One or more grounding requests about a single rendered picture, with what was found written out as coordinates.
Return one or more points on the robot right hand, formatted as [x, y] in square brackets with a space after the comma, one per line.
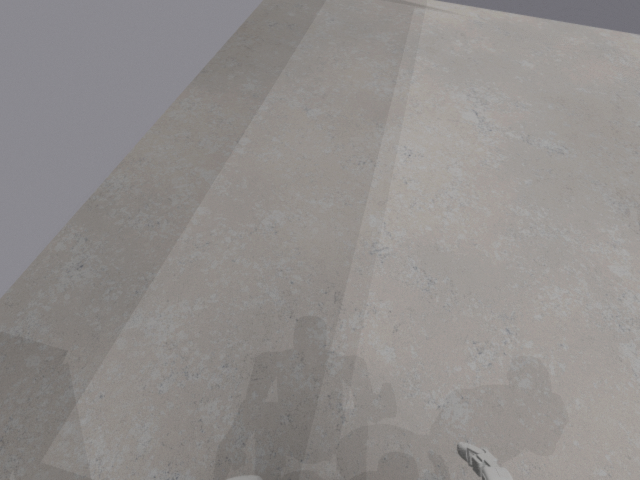
[483, 462]

